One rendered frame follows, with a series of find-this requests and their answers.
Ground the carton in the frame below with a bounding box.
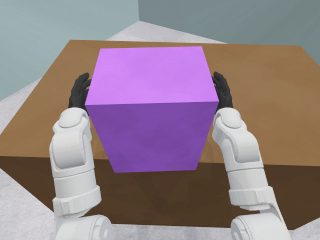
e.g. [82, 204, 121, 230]
[85, 46, 219, 173]

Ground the robot right upper arm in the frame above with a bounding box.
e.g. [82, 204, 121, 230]
[230, 212, 290, 240]

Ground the left robot hand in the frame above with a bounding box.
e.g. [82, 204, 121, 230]
[68, 72, 92, 116]

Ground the right robot hand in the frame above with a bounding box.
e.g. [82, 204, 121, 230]
[211, 71, 233, 115]

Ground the robot left upper arm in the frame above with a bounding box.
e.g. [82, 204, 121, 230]
[55, 214, 114, 240]

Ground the pedestal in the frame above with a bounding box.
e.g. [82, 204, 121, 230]
[0, 39, 320, 230]

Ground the robot right forearm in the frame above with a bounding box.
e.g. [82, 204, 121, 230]
[212, 107, 292, 240]

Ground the robot left forearm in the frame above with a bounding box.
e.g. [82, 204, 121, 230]
[49, 107, 102, 240]

